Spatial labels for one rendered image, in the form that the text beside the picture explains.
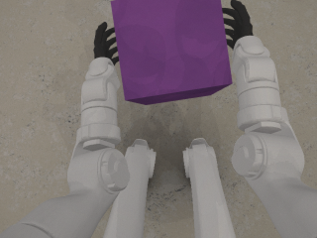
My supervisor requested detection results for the robot thigh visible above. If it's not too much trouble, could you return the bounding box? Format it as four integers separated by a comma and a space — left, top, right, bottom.
182, 144, 236, 238
103, 144, 157, 238

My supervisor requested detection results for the right robot forearm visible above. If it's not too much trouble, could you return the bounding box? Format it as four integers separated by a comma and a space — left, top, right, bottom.
231, 36, 305, 164

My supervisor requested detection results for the left robot upper arm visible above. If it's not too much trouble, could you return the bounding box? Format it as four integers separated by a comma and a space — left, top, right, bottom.
0, 148, 131, 238

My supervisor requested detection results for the carton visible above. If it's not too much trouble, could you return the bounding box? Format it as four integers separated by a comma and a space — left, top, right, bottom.
110, 0, 233, 105

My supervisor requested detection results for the right robot upper arm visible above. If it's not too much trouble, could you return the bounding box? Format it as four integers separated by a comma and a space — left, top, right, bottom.
231, 131, 317, 238

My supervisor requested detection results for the left robot thigh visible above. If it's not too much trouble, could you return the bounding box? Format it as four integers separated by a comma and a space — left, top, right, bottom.
103, 144, 157, 238

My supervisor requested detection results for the right robot hand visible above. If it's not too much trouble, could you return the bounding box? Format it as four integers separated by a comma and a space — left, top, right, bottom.
222, 0, 253, 50

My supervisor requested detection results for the left robot hand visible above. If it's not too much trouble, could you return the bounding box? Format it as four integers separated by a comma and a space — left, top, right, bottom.
93, 22, 119, 65

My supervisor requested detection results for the left robot forearm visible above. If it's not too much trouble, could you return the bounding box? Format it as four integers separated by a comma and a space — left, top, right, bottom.
69, 57, 121, 164

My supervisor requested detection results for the right robot thigh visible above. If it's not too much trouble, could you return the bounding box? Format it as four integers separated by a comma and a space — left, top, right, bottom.
182, 144, 236, 238

